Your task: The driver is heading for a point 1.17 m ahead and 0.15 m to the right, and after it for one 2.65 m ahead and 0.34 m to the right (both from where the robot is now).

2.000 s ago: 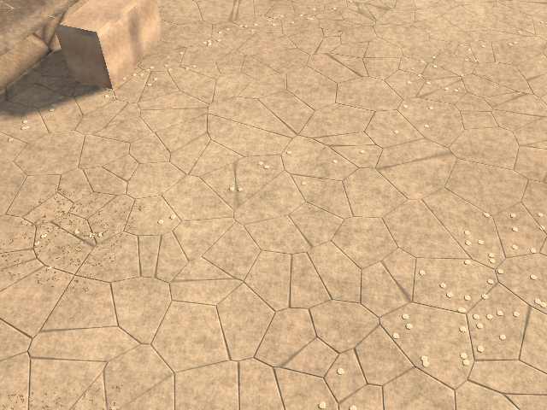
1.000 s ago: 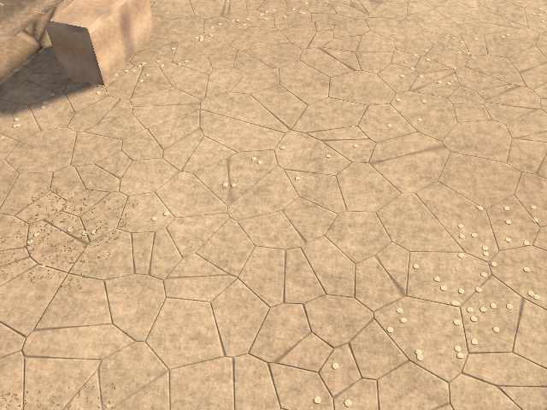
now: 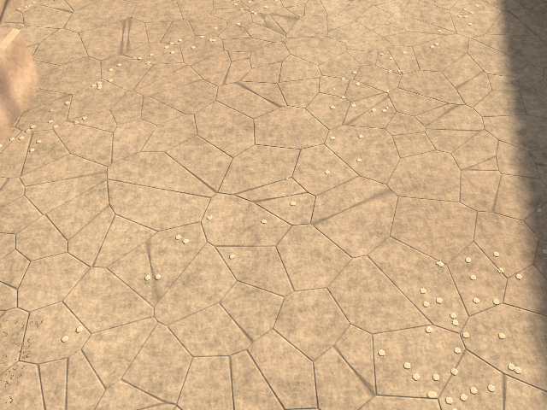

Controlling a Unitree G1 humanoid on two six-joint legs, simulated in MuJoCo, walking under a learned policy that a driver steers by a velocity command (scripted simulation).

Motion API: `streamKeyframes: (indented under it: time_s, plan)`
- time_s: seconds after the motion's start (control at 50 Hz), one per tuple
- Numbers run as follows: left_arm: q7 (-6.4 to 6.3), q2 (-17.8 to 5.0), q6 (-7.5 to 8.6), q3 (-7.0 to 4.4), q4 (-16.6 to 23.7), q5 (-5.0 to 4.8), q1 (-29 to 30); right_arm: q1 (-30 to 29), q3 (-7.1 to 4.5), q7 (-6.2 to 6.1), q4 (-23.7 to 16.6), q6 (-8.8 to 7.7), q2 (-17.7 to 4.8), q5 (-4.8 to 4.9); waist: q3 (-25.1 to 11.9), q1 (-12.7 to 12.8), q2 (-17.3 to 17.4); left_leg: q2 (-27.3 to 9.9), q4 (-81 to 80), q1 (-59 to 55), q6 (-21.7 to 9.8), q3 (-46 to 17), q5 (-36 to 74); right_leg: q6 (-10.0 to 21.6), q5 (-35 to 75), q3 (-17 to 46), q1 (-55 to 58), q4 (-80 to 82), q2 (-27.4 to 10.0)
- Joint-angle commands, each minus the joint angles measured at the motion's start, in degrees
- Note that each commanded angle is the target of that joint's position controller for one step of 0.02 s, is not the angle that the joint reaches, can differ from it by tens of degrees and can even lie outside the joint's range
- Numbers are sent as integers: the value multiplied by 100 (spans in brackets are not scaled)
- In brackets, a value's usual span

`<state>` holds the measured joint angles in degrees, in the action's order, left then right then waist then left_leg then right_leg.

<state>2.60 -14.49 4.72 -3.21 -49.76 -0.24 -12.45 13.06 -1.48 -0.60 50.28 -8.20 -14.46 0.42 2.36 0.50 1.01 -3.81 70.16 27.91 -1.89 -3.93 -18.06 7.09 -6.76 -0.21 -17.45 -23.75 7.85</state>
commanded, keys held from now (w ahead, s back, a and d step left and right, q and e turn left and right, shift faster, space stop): w+e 0.58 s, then w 0.24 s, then w+q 0.18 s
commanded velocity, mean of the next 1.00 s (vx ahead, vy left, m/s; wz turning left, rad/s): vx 0.50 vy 0.00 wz -0.41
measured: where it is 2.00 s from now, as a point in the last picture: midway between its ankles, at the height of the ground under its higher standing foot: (357, 234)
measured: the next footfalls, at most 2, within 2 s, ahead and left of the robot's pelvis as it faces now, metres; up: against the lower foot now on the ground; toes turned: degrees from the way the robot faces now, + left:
left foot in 0.34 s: +0.38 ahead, +0.13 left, +0.00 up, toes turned -16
right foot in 0.84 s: +0.54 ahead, -0.23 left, +0.00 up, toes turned -28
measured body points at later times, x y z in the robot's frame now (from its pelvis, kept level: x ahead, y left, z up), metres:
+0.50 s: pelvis +0.28 +0.04 +0.01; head +0.31 +0.04 +0.45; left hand +0.45 +0.29 -0.11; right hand +0.34 -0.25 -0.09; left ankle +0.34 +0.14 -0.73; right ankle +0.20 -0.08 -0.64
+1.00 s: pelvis +0.51 -0.11 +0.00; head +0.53 -0.14 +0.45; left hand +0.74 +0.06 -0.09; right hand +0.45 -0.39 -0.13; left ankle +0.52 +0.07 -0.64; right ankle +0.51 -0.21 -0.73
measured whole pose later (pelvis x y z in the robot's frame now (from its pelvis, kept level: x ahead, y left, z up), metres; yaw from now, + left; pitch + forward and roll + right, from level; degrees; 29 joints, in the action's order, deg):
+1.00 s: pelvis +0.51 -0.11 +0.00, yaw -24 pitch +2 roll +0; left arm 1.9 -14.3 4.4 -3.0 -40.6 0.2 -11.8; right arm 16.9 -3.2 0.3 49.4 -4.3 -16.9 1.9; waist 1.8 -1.0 1.7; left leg -5.2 66.7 26.8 -0.8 -2.3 -20.2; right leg 3.5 -10.7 -4.6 -17.6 -26.6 1.1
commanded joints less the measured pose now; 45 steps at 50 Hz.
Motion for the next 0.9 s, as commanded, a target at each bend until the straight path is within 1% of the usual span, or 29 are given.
streamKeyframes:
  time_s: [0.02,0.04,0.08,0.14,0.2,0.26,0.3,0.32,0.34,0.36,0.38,0.4,0.42,0.44,0.46,0.48,0.5,0.56,0.6,0.66,0.72,0.76,0.78,0.8,0.82,0.84,0.86,0.88,0.9]
  plan:
    - [-81,-659,126,-127,509,-30,283,496,-221,-93,-326,112,-597,-116,-206,-338,-187,-357,-624,398,197,-99,349,1041,379,1849,-54,1455,-1523]
    - [-136,-755,125,-149,496,-28,142,204,-226,-117,-468,144,-582,-165,-113,-275,-229,-328,-1016,479,308,-22,649,1038,422,1716,-228,1497,-1450]
    - [-233,-900,101,-193,470,-29,-175,-416,-225,-145,-715,159,-539,-180,-5,-64,-289,-210,-1966,633,433,31,1440,921,352,1624,-281,1473,-1315]
    - [-305,-950,28,-221,433,-103,-550,-1134,-168,-95,-952,110,-378,-128,-69,238,-416,100,-3376,336,452,66,2368,638,199,1527,-122,1241,-1138]
    - [-328,-929,-33,-225,371,-146,-835,-1555,-171,-11,-1154,67,-454,-30,-166,410,-501,264,-3926,185,453,-7,2442,554,-8,1873,338,951,-1280]
    - [-368,-915,-110,-230,395,-130,-933,-1712,-227,94,-1308,-33,-666,1,-230,366,-559,376,-4396,99,344,-133,1821,509,60,2417,1017,374,-1483]
    - [-387,-918,-159,-239,478,-105,-796,-1264,-295,105,-1234,-103,-808,22,-372,80,-770,411,-4655,-577,154,-42,1432,407,420,2612,1112,-57,-1466]
    - [-371,-760,-155,-181,555,-83,-695,-640,-381,68,-1105,-131,-981,-23,-752,-234,-751,253,-4761,-1578,-66,-80,1463,241,719,2444,894,-677,-1201]
    - [-334,-435,-117,-58,694,-5,-605,321,-475,9,-1019,-135,-1315,-106,-1553,-662,-284,-687,-4570,-3126,-483,-881,1284,15,247,1937,157,-2209,-854]
    - [-305,-89,-50,59,834,-156,-1432,934,-602,6,-814,-25,-1738,-149,-2334,-368,1609,-2008,-4849,-5141,-1458,-3350,394,-383,-2346,1082,-1931,-3927,-46]
    - [-327,-695,-46,-29,753,-244,-1452,867,-500,39,-881,26,-1189,-51,-2070,-439,1332,-2171,-5110,-5022,-1383,-4010,-698,-441,-2651,1151,-2736,-4799,-562]
    - [-333,-1054,-86,-132,807,-222,-882,603,-400,29,-982,65,-806,-39,-1282,-577,670,-1893,-5207,-4314,-1085,-3127,-607,-496,-2117,1105,-2945,-5071,-767]
    - [-349,-991,-121,-146,880,-161,-575,297,-356,34,-1026,108,-732,-72,-791,-477,205,-1617,-5330,-3556,-908,-2343,104,-570,-1663,905,-2787,-5016,-964]
    - [-335,-898,-126,-160,966,-96,-380,102,-323,47,-990,135,-638,-86,-417,-366,171,-1372,-5500,-2976,-849,-1826,677,-609,-1367,866,-2690,-4750,-1106]
    - [-302,-779,-156,-173,1006,-113,-395,7,-293,53,-963,137,-571,-124,-283,-220,333,-1176,-5669,-2578,-763,-1368,976,-611,-1200,821,-2446,-4581,-1261]
    - [-277,-642,-192,-156,1034,-150,-446,-20,-303,68,-925,124,-569,-118,-229,-160,477,-1061,-5830,-2342,-760,-1046,1132,-626,-1103,710,-2298,-4475,-1328]
    - [-259,-517,-228,-134,1080,-162,-438,-2,-321,84,-883,102,-586,-88,-218,-135,510,-1027,-5942,-2232,-818,-793,1348,-649,-1039,622,-2282,-4402,-1370]
    - [-237,-418,-272,-112,1317,-115,-145,62,-410,87,-766,63,-790,-54,-155,-120,357,-1106,-6123,-2236,-961,-243,2078,-734,-586,602,-2538,-3877,-1473]
    - [-200,-372,-247,-87,1407,-106,75,143,-439,75,-690,87,-876,-63,-167,-178,273,-1062,-6147,-2326,-939,107,2350,-734,-57,573,-2520,-3269,-1470]
    - [-109,-226,-162,-9,1534,-83,613,310,-435,77,-558,139,-950,-12,-41,-352,220,-907,-6171,-2292,-837,577,2355,-630,678,314,-2114,-2095,-1323]
    - [-22,-246,-119,17,1743,-105,1169,628,-462,88,-381,213,-1112,91,150,-495,231,-1067,-6142,-2564,-817,641,2246,-522,621,61,-1955,-1429,-1205]
    - [21,-347,-106,-6,1872,-109,1363,755,-480,88,-264,285,-1195,147,208,-449,311,-1257,-5973,-2950,-763,603,2553,-374,175,-15,-1940,-1140,-1134]
    - [34,-418,-100,-33,1899,-97,1340,761,-489,79,-225,325,-1246,166,162,-362,376,-1310,-5780,-3106,-718,629,3027,-276,-92,-97,-1774,-1010,-1052]
    - [31,-539,-96,-93,1868,-77,1117,725,-498,63,-200,359,-1320,174,-22,-164,476,-1294,-5397,-3185,-645,714,3942,-161,-271,-223,-1308,-860,-891]
    - [11,-715,-95,-203,1691,-54,472,652,-486,43,-178,399,-1347,184,-429,253,472,-1142,-4603,-3066,-515,945,4804,-8,-26,-399,-302,-555,-677]
    - [-54,-1017,-106,-364,1408,-27,-421,746,-409,20,-163,404,-1199,162,-987,653,378,-878,-3476,-2364,-335,1087,4713,154,262,-305,1235,-559,-686]
    - [-170,-1569,-137,-505,1251,75,-1404,822,-237,34,-372,353,-773,9,-1865,920,-542,-397,-1361,-558,-41,1196,2457,671,387,1516,3314,-675,-2119]
    - [-166,-1756,-120,-469,1257,70,-1391,1326,-80,96,-381,224,-338,27,-2662,515,-1508,443,140,890,105,280,-1670,1345,-220,3998,4178,133,-3230]
    - [-145,-1234,-78,-343,1245,54,-1293,817,-261,123,-369,166,-950,230,-2157,740,-819,204,615,1427,51,-318,-1527,1080,-414,3610,3693,341,-3076]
